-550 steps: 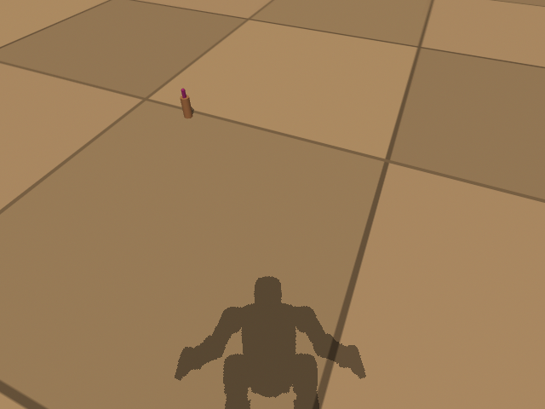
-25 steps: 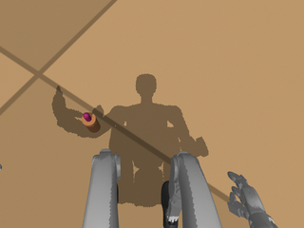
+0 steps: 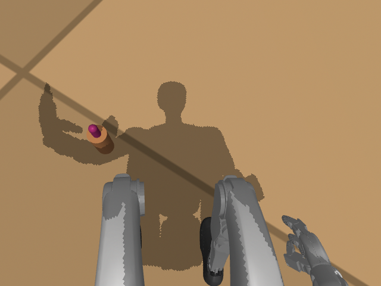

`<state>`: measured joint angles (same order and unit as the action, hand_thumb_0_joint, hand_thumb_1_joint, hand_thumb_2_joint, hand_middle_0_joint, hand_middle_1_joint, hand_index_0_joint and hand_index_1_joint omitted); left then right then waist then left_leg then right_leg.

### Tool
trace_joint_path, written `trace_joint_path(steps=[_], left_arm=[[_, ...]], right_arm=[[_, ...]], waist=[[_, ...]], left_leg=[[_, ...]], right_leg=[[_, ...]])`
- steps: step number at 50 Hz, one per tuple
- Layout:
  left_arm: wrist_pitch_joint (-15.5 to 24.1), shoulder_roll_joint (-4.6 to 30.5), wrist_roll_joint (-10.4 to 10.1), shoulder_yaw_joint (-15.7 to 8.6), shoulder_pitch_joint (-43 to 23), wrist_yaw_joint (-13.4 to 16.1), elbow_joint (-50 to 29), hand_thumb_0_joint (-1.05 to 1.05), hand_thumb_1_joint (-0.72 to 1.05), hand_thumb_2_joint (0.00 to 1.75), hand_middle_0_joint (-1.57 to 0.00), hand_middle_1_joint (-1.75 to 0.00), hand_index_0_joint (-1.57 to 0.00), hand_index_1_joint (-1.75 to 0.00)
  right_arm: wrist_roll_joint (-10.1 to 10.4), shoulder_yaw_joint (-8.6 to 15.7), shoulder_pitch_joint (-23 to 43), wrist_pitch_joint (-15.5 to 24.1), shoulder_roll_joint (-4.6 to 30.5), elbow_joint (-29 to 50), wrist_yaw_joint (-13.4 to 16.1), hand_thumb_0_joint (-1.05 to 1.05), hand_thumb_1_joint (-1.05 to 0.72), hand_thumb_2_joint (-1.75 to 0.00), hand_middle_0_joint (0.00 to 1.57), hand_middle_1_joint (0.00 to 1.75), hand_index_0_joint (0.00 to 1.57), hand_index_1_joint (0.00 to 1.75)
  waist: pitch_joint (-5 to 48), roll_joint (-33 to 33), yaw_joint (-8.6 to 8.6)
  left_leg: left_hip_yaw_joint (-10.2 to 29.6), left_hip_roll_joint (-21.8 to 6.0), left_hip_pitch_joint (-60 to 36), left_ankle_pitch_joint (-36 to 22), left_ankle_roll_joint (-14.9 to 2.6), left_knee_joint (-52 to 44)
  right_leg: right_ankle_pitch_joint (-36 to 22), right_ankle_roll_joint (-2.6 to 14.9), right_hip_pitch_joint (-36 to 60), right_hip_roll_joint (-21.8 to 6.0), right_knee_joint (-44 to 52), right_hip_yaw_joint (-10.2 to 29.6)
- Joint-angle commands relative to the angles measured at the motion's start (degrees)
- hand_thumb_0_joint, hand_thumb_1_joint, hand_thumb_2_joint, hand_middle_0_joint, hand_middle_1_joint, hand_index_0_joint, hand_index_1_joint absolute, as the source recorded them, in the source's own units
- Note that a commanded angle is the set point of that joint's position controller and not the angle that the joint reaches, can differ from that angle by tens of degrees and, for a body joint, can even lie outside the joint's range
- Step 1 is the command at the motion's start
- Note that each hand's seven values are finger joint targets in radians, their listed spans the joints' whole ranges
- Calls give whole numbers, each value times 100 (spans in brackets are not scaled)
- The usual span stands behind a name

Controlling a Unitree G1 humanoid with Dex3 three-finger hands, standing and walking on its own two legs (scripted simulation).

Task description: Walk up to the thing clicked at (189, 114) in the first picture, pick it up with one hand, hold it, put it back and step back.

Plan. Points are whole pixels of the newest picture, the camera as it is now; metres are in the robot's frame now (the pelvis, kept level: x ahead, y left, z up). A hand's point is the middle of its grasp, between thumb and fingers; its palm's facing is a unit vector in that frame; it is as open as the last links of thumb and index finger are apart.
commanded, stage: go down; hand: left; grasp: from the side
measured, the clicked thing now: (99, 138) +0.46 +0.25 -0.32
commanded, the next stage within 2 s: approach in 0.88 s
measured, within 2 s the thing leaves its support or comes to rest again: neither
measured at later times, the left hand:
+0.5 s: hand out of the picture +0.36 +0.43 -0.02, palm faces +0.24 -0.97 -0.10, open 17.5 cm
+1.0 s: hand out of the picture +0.37 +0.44 -0.03, palm faces +0.25 -0.96 -0.09, open 17.4 cm
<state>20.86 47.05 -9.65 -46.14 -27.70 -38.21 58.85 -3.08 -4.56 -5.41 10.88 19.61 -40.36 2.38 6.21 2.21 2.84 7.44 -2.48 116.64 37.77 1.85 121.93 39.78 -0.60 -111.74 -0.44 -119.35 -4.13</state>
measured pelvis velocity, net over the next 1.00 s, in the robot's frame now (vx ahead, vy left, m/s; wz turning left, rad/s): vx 0.00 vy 0.00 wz -0.03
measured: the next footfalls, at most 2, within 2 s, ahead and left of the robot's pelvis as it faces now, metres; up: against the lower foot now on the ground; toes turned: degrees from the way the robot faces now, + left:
none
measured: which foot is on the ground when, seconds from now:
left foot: down 0.00-1.00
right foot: down 0.00-1.00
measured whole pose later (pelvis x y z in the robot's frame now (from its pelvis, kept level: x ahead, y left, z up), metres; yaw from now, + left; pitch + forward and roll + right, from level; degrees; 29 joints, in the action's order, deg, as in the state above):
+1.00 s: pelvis +0.00 +0.00 -0.05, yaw -2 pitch +31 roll -8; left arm 21.8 54.0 -10.9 -50.2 -33.8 -41.6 63.1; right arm -4.0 -7.3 -5.1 9.3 20.6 -41.1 0.8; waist 3.4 3.1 4.3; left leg 9.2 -2.0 124.0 38.4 1.7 131.2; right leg 40.2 -1.2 -118.3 0.0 -127.6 -4.8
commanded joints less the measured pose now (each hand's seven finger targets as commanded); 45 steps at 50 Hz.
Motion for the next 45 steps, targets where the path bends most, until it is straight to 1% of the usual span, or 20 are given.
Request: trace_joint_path(steps=[1,4,5,6,10,11,12,13,14,18,21,25,28,29,30,32,37,39,41,45], left_arm=[[343,2536,-248,-475,-1038,-58,-950,0,-56,6,-5,-5,-4,-6],[310,2715,-242,-535,-1051,-94,-910,0,-56,7,-5,-5,-3,-6],[302,2804,-221,-610,-1044,-82,-960,0,-57,5,-5,-5,-4,-6],[275,2708,-221,-522,-1049,-104,-823,0,-56,6,-5,-5,-3,-6],[262,2826,-246,-600,-1087,-127,-888,0,-55,6,-4,-5,-3,-6],[246,2713,-257,-544,-1054,-142,-781,0,-55,6,-4,-5,-3,-6],[249,2649,-265,-513,-1040,-167,-802,0,-55,6,-4,-5,-3,-6],[246,2709,-262,-525,-1115,-175,-780,0,-56,7,-4,-6,-3,-7],[267,2880,-266,-622,-1174,-163,-877,0,-55,6,-4,-5,-3,-6],[265,2712,-295,-507,-1184,-189,-683,0,-55,7,-4,-5,-3,-6],[296,2851,-297,-577,-1329,-196,-785,0,-54,6,-4,-4,-3,-5],[296,2911,-245,-538,-1430,-196,-853,0,-54,7,-4,-5,-3,-6],[302,2909,-257,-562,-1469,-198,-908,0,-53,6,-5,-5,-3,-6],[294,2837,-256,-527,-1426,-211,-817,0,-53,6,-5,-5,-3,-6],[299,2945,-271,-556,-1507,-201,-903,0,-52,6,-5,-5,-3,-6],[300,2959,-308,-679,-1293,-192,-807,0,-53,6,-5,-4,-3,-6],[311,2904,-349,-648,-1364,-238,-701,0,-53,6,-5,-4,-3,-6],[343,3059,-339,-730,-1381,-229,-743,0,-52,6,-5,-4,-3,-5],[368,3002,-346,-673,-1463,-264,-720,0,-50,6,-5,-3,-3,-5],[423,3198,-347,-750,-1558,-288,-694,0,-51,6,-5,-4,-3,-5]], right_arm=[[35,469,-762,141,1320,251,104,0,-92,-91,20,30,20,30],[25,439,-752,112,1323,280,102,0,-91,-91,20,30,20,30],[24,440,-733,111,1341,311,98,0,-92,-91,20,30,20,30],[23,413,-764,104,1315,230,88,0,-92,-91,20,30,20,30],[33,410,-716,80,1359,273,84,0,-92,-91,20,30,20,30],[36,408,-786,76,1349,230,73,0,-92,-91,20,30,20,30],[29,400,-799,75,1343,180,67,0,-92,-91,20,30,20,30],[32,406,-818,71,1356,186,62,0,-92,-91,20,30,20,30],[38,403,-743,77,1380,247,67,0,-92,-91,20,30,20,30],[27,379,-773,64,1353,184,45,0,-92,-91,20,30,20,30],[24,382,-808,72,1380,182,29,0,-92,-91,20,30,20,30],[25,387,-811,43,1438,171,16,0,-92,-91,20,30,20,30],[49,392,-809,18,1466,168,4,0,-92,-91,20,30,20,30],[44,380,-801,0,1467,174,6,0,-92,-91,20,30,20,30],[47,378,-793,2,1468,194,-4,0,-92,-91,20,30,20,30],[39,353,-837,-16,1447,161,-16,0,-92,-91,20,30,20,30],[15,292,-855,-36,1431,148,-25,0,-92,-91,20,30,20,30],[8,292,-805,-47,1425,163,-28,0,-92,-91,20,30,20,30],[-10,265,-793,-53,1443,174,-40,0,-92,-91,20,30,20,30],[-28,236,-803,-55,1452,171,-45,0,-92,-91,20,30,20,30]], waist=[[3470,-1435,-270],[3518,-1380,-278],[3575,-1435,-336],[3438,-1429,-283],[3472,-1487,-297],[3443,-1400,-227],[3401,-1494,-248],[3388,-1416,-197],[3368,-1427,-260],[3209,-1336,-183],[3275,-1372,-208],[3272,-1654,-183],[3241,-1753,-216],[3215,-1775,-172],[3207,-1725,-189],[3368,-1668,-255],[3304,-1524,-142],[3300,-1425,-219],[3187,-1484,-152],[3309,-1404,-129]], left_leg=[[-352,6,-2722,-557,-280,-1503],[-421,24,-2523,-574,-294,-1385],[-415,26,-2538,-637,-288,-1394],[-420,22,-2474,-567,-293,-1354],[-412,24,-2454,-674,-292,-1259],[-398,27,-2416,-673,-295,-1221],[-380,18,-2457,-723,-281,-1218],[-374,23,-2376,-678,-293,-1170],[-374,23,-2326,-617,-304,-1184],[-389,19,-2167,-426,-313,-1098],[-397,19,-2152,-476,-319,-1052],[-286,-7,-2342,-364,-281,-1135],[-172,-23,-2492,-284,-254,-1220],[-161,-21,-2523,-313,-248,-1207],[-178,-19,-2417,-215,-259,-1187],[-260,2,-2400,-497,-261,-1071],[-306,23,-2238,-793,-283,-866],[-360,24,-2099,-772,-307,-809],[-345,14,-2062,-668,-306,-809],[-383,20,-1944,-641,-321,-701]], right_leg=[[-640,296,1264,174,1157,-99],[-610,280,1392,173,1138,-82],[-674,294,1378,178,1074,-98],[-611,289,1296,181,1059,-105],[-700,299,1196,187,948,-123],[-692,296,1160,191,946,-136],[-733,309,1076,188,864,-158],[-689,299,1095,189,887,-164],[-654,299,1061,194,866,-164],[-486,284,1014,204,877,-157],[-537,290,974,207,801,-167],[-515,307,760,195,656,-232],[-481,318,510,193,558,-270],[-504,313,477,183,557,-279],[-404,311,497,187,572,-270],[-604,300,718,186,551,-253],[-762,299,810,189,537,-258],[-744,284,872,200,560,-226],[-664,288,804,207,537,-245],[-645,265,972,220,564,-213]])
